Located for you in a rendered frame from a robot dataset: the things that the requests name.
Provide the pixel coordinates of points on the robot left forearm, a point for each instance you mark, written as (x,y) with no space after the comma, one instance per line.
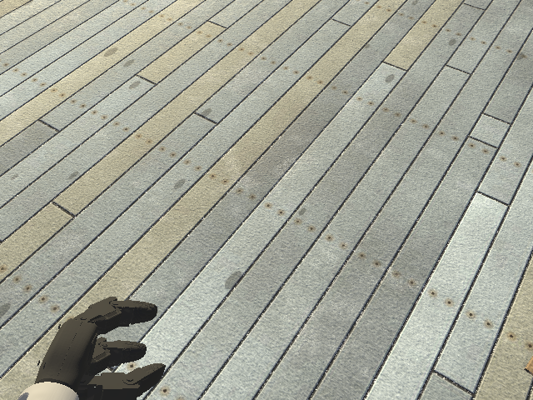
(48,391)

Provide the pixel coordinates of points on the left robot hand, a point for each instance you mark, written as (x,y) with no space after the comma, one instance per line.
(76,355)

